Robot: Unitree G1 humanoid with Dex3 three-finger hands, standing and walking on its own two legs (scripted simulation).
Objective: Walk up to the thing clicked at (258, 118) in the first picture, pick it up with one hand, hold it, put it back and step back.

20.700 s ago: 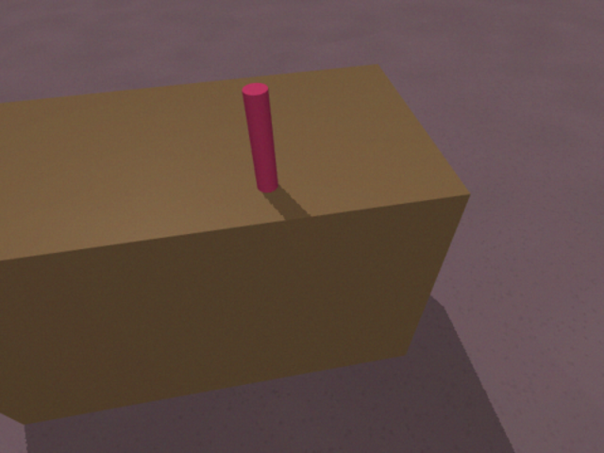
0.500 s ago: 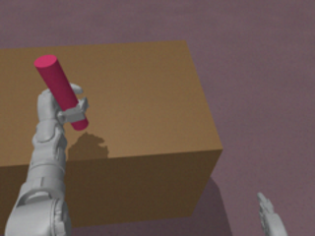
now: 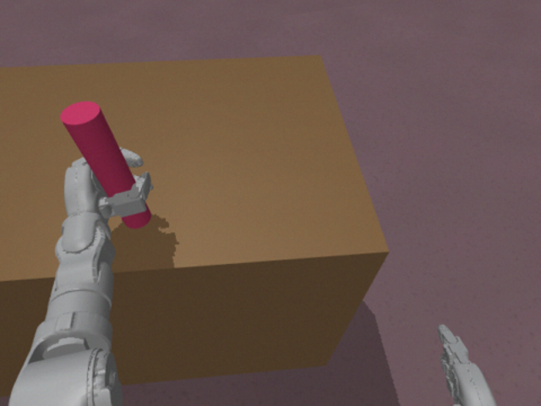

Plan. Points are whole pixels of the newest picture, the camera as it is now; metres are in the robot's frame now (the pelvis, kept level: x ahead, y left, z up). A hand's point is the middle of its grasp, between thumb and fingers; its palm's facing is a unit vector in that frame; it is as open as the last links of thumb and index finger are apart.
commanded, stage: lower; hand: left
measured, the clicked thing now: (114, 174) +0.45 +0.21 +0.12
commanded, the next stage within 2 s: loosen in 0.12 s
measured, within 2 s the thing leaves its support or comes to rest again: neither
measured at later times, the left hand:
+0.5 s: hand (130, 187) +0.45 +0.20 +0.09, palm faces +0.17 -0.99 +0.01, open 6.5 cm
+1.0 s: hand (126, 184) +0.46 +0.20 +0.09, palm faces +0.19 -0.98 +0.00, open 16.5 cm
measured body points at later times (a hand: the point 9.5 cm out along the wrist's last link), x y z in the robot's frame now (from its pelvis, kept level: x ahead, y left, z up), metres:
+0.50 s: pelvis -0.01 +0.00 -0.01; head +0.06 +0.02 +0.44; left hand +0.44 +0.25 +0.09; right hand +0.14 -0.25 -0.05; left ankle -0.01 +0.12 -0.70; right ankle +0.03 -0.14 -0.70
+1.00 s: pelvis +0.00 +0.00 -0.01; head +0.06 +0.01 +0.44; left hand +0.44 +0.26 +0.10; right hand +0.15 -0.26 -0.05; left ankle -0.01 +0.12 -0.70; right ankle +0.03 -0.14 -0.70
